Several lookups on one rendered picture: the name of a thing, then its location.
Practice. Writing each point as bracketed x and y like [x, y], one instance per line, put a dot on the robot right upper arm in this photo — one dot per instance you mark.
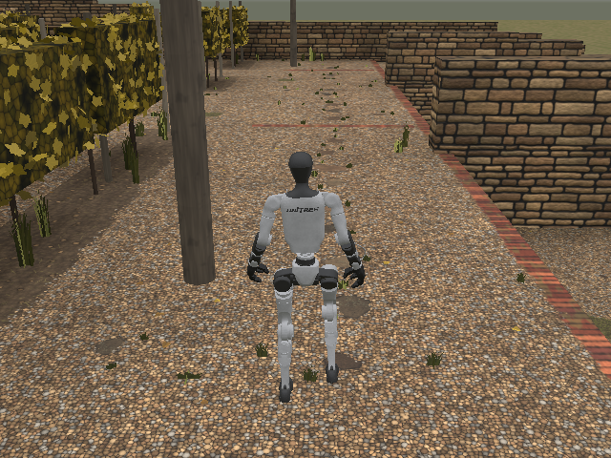
[338, 217]

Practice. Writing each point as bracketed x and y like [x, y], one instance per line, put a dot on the left robot forearm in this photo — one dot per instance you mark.
[256, 253]

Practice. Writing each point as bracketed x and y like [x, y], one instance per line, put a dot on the left robot hand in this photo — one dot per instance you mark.
[260, 269]

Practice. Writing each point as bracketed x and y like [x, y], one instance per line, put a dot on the robot left foot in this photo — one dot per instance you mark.
[285, 393]

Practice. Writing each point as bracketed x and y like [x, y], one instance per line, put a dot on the robot left upper arm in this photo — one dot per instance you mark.
[273, 203]

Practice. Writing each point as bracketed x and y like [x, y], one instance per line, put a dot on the robot torso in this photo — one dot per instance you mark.
[304, 231]

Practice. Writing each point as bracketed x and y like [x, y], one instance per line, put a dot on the right robot hand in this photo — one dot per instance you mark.
[359, 273]

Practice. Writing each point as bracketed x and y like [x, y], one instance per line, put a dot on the right robot forearm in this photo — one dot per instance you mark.
[351, 253]

